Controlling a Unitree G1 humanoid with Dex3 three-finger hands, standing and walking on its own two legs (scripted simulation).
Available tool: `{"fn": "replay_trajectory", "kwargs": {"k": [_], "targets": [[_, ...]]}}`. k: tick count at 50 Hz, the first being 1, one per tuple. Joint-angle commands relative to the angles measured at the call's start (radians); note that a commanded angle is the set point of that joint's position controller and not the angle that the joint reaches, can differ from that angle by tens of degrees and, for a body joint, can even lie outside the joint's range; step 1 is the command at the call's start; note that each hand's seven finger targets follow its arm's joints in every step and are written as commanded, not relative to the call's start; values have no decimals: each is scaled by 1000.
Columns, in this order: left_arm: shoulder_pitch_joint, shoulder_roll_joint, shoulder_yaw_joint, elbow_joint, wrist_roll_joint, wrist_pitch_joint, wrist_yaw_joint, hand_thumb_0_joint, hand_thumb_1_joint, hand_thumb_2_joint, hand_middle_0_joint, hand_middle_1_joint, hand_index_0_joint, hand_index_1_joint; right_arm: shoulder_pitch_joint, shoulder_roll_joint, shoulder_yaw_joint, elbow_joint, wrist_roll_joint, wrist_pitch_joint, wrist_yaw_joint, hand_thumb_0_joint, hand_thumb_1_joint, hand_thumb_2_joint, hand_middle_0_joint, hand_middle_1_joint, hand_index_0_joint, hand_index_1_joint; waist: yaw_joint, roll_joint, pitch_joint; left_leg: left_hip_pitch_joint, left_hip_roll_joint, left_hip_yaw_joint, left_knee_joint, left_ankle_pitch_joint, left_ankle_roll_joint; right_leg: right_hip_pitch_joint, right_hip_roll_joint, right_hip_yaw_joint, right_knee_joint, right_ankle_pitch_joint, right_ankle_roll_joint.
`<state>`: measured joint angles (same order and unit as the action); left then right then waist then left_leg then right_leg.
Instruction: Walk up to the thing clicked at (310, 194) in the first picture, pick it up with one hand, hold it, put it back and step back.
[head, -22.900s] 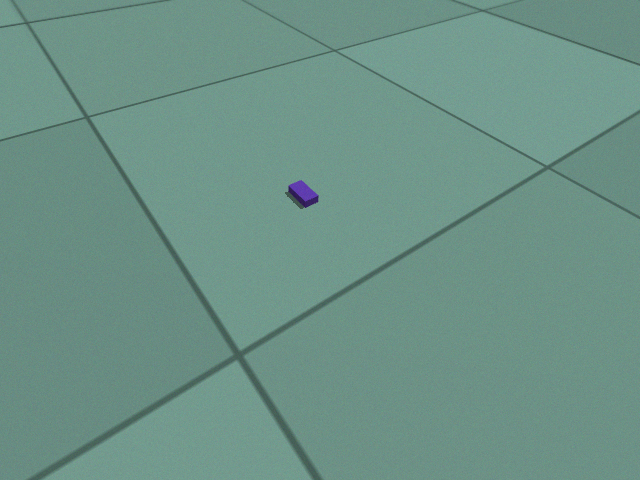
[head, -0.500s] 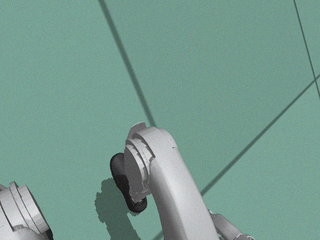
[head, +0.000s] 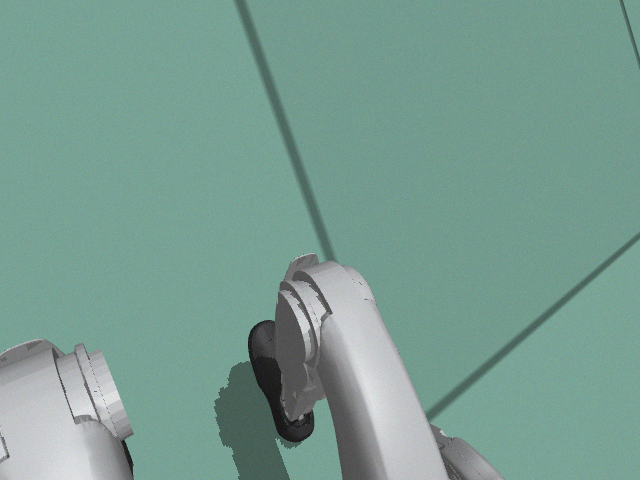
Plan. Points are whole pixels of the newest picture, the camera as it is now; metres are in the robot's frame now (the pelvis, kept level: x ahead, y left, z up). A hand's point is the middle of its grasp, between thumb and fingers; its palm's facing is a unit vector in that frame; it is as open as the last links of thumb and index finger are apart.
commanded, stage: settle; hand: left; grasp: from above
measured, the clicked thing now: out of the picture +0.48 +0.37 -0.26
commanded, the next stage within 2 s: lift in 0.42 s
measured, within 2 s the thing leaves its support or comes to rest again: neither
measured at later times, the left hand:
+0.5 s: hand out of the picture +0.46 +0.35 -0.15, palm faces -0.43 -0.11 -0.89, open 10.3 cm
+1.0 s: hand out of the picture +0.41 +0.36 -0.05, palm faces -0.45 -0.15 -0.88, open 10.2 cm
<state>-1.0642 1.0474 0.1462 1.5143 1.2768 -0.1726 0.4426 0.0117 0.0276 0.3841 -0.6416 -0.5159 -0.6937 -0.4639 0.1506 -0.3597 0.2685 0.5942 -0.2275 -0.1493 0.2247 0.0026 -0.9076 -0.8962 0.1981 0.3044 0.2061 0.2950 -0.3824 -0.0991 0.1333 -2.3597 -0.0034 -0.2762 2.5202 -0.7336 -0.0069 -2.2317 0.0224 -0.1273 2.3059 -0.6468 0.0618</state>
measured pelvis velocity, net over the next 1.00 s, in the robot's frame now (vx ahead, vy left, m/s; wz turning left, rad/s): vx -0.01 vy -0.01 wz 0.15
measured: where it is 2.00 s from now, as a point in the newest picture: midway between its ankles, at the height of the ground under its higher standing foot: (210, 449)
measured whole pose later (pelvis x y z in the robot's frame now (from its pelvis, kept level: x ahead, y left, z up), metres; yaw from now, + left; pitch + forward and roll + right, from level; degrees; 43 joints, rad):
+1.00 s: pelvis -0.01 -0.01 +0.07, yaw +9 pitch +36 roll -9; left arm -0.81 0.74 0.05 1.00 1.10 -0.14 0.04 0.00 0.03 0.44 -0.62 -0.54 -0.67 -0.49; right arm 0.21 -0.31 0.03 0.61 -0.06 0.09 0.09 0.01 -0.91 -0.90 0.20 0.30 0.21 0.29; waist -0.20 0.05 -0.12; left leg -2.22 -0.01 -0.12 2.24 -0.66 0.01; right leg -2.14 -0.04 -0.02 2.13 -0.63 0.06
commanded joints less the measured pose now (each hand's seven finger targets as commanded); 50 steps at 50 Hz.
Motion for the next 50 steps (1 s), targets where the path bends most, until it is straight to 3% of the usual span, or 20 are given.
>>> {"fn": "replay_trajectory", "kwargs": {"k": [1,2,4,8,11,15,18,24,25,26,27,28,29,33,36,40,44,47,50], "targets": [[-281,93,-62,-236,-50,13,-19,0,679,578,-1000,-605,-1027,-578,191,-313,-146,11,33,19,-1,0,-903,-900,200,300,199,300,-22,659,-737,626,35,122,-310,330,-16,297,31,-122,-163,277,-99],[-274,96,-73,-244,-55,15,-33,0,674,572,-995,-604,-1024,-576,188,-308,-151,15,42,24,-2,0,-904,-900,200,300,199,300,-12,629,-727,606,34,125,-317,302,-9,286,33,-118,-168,265,-95],[-234,131,-45,-218,-51,26,-54,0,674,560,-992,-592,-1024,-561,218,-318,-166,27,49,35,-5,0,-900,-899,200,300,199,300,-2,581,-716,556,25,135,-305,297,-1,295,30,-107,-172,267,-95],[-265,68,-64,-265,-60,26,-102,0,744,569,-1054,-581,-1083,-552,229,-296,-183,13,65,61,-9,0,-900,-899,200,300,199,300,5,537,-736,564,16,139,-320,304,2,282,20,-96,-177,270,-98],[-287,82,-54,-274,-57,21,-118,0,701,553,-1025,-582,-1054,-554,221,-289,-191,4,78,73,-19,0,-903,-900,200,300,199,300,25,521,-748,548,7,146,-337,276,4,284,15,-85,-177,250,-101],[-323,80,-52,-292,-45,9,-141,0,681,582,-1019,-581,-1043,-558,218,-281,-199,-7,81,95,-34,0,-902,-900,200,300,199,300,25,517,-758,533,-2,157,-336,248,6,272,10,-75,-188,219,-105],[-353,104,-41,-335,-40,4,-148,0,678,587,-1017,-586,-1041,-563,207,-267,-204,-17,86,111,-49,0,-900,-899,200,300,199,300,50,531,-808,546,-6,174,-349,233,7,281,8,-63,-194,200,-106],[-325,83,-48,-318,-51,6,-173,0,662,614,-987,-630,-1016,-601,226,-244,-212,-15,87,137,-74,0,-897,-897,200,300,200,300,39,482,-821,516,-10,206,-351,224,19,345,10,-49,-232,188,-101],[-359,104,-38,-351,-54,2,-175,0,665,555,-1004,-675,-1050,-628,230,-250,-213,-9,88,141,-82,0,-930,-912,199,300,199,300,45,477,-831,502,-12,210,-348,222,22,342,8,-48,-241,187,-101],[-336,92,-41,-343,-55,6,-183,0,639,586,-951,-595,-981,-548,234,-252,-218,-15,92,145,-87,0,-879,-890,201,299,200,299,46,473,-841,523,-13,204,-356,227,19,334,6,-51,-239,186,-105],[-331,99,-38,-364,-61,6,-191,0,630,547,-971,-671,-1017,-624,231,-246,-217,-18,96,149,-92,0,-927,-910,199,300,199,300,65,497,-863,534,-13,210,-369,227,17,337,5,-46,-238,185,-105],[-298,76,-48,-335,-70,11,-202,0,605,593,-922,-591,-954,-556,233,-250,-224,-14,96,152,-96,0,-880,-890,201,299,200,299,61,486,-828,528,-14,209,-368,221,17,328,3,-46,-248,176,-109],[-321,84,-42,-401,-74,7,-210,0,602,535,-944,-668,-991,-619,247,-244,-227,-13,100,156,-98,0,-927,-910,199,300,199,300,65,497,-866,546,-14,212,-381,236,18,355,3,-46,-250,189,-105],[-292,91,-19,-482,-112,26,-247,0,697,583,-961,-717,-1021,-654,253,-236,-249,-22,120,176,-111,0,-908,-902,200,300,200,300,109,526,-960,624,-17,218,-419,284,15,383,-5,-34,-267,224,-108],[-234,61,-19,-506,-131,39,-269,0,716,602,-974,-708,-1031,-648,264,-231,-263,-12,130,191,-119,0,-905,-900,200,300,200,300,116,517,-952,652,-20,218,-435,327,12,385,-10,-29,-276,253,-112],[-182,63,-4,-584,-136,40,-311,0,716,628,-991,-686,-1038,-636,263,-220,-290,-15,144,213,-127,0,-904,-901,200,300,200,300,146,491,-951,681,-24,221,-468,317,18,381,-16,-13,-311,230,-117],[-137,-7,-26,-673,-179,31,-346,0,713,645,-986,-714,-1034,-662,250,-198,-316,-18,158,224,-134,0,-907,-902,200,300,200,300,168,480,-976,729,-20,223,-530,280,22,388,-19,3,-345,203,-115],[-80,-2,-16,-710,-192,32,-363,0,698,659,-963,-733,-1013,-680,246,-187,-329,-26,172,233,-143,0,-905,-901,200,300,200,300,190,448,-992,748,-19,218,-581,251,28,424,-21,15,-375,192,-108],[-63,-62,-45,-776,-218,24,-383,0,720,668,-979,-736,-1029,-683,238,-172,-339,-25,181,234,-153,0,-904,-901,200,300,200,300,183,416,-969,757,-17,206,-635,201,34,456,-21,19,-423,171,-101]]}}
